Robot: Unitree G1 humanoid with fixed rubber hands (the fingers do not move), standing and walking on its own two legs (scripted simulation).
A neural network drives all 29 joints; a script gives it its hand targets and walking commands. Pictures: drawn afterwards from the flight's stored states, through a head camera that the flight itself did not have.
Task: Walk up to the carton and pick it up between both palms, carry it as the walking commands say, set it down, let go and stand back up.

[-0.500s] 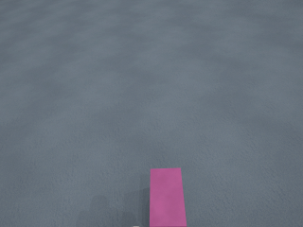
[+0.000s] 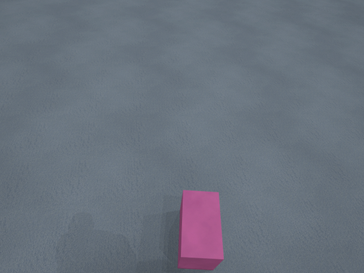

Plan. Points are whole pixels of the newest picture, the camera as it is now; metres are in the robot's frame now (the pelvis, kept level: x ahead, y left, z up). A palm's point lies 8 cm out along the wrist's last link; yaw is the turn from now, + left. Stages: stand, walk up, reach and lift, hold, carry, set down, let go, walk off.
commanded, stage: walk up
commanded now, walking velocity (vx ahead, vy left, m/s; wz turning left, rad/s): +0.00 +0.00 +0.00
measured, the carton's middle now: (198, 230) +0.44 -0.08 -0.66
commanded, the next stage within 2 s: none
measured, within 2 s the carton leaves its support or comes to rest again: neither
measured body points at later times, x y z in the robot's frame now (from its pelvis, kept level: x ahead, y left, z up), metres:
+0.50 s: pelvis -0.04 -0.05 -0.01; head -0.05 -0.06 +0.44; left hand -0.01 +0.21 -0.14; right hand -0.01 -0.29 -0.16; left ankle +0.01 +0.07 -0.75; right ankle +0.00 -0.14 -0.75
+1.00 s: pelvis -0.03 -0.09 -0.02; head -0.01 -0.12 +0.43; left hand -0.03 +0.17 -0.14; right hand +0.02 -0.33 -0.18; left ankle +0.01 +0.07 -0.74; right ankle -0.06 -0.16 -0.75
